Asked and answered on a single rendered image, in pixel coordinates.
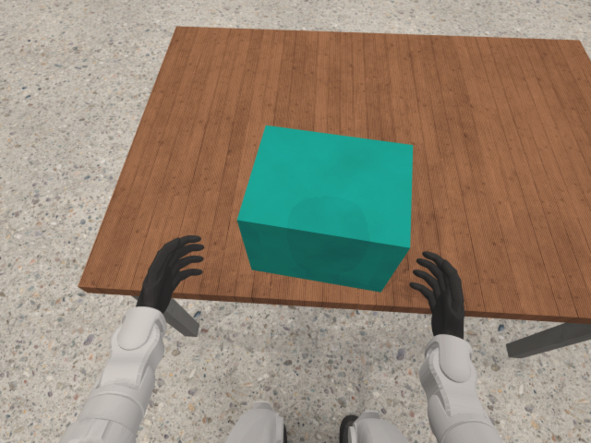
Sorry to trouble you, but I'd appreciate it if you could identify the robot right foot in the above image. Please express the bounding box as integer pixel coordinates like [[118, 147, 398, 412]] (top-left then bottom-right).
[[340, 415, 358, 443]]

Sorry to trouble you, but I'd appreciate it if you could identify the carton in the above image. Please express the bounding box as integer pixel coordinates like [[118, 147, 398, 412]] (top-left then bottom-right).
[[237, 126, 413, 293]]

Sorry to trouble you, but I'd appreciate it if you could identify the robot left hand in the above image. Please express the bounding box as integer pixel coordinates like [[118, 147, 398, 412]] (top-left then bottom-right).
[[136, 235, 204, 313]]

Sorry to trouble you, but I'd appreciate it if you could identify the robot left forearm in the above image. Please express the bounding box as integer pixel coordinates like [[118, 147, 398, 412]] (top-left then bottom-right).
[[59, 306, 167, 443]]

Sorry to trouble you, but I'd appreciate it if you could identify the robot right forearm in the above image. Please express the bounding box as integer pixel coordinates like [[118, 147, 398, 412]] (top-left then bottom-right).
[[419, 334, 503, 443]]

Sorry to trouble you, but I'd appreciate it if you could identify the robot right shin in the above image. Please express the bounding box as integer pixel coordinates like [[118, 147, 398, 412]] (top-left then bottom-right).
[[355, 411, 380, 423]]

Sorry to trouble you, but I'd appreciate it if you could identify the robot right hand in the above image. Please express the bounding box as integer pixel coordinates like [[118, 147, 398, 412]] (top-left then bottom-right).
[[409, 251, 464, 339]]

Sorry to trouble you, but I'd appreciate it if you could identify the table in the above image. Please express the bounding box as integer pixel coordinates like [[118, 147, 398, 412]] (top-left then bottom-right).
[[78, 26, 591, 358]]

